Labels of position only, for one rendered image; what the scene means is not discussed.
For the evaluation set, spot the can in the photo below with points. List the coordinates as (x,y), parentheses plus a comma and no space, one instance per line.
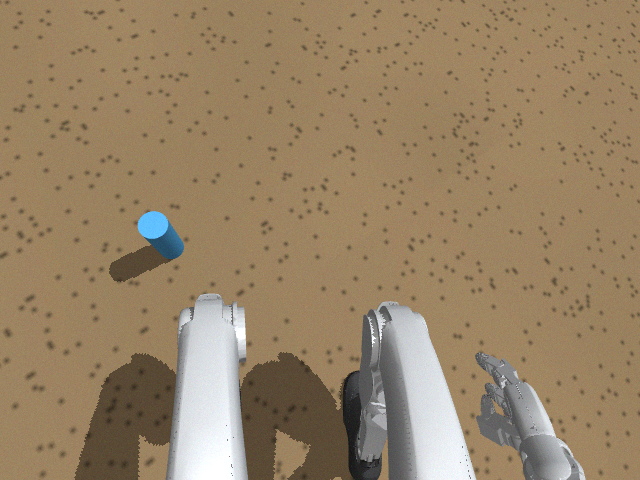
(158,231)

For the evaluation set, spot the right robot hand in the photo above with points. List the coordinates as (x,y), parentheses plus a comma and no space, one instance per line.
(519,401)

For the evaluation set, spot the right robot arm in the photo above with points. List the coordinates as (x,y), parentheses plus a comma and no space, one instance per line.
(546,457)

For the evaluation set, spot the right robot foot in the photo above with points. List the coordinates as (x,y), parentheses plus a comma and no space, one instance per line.
(359,469)

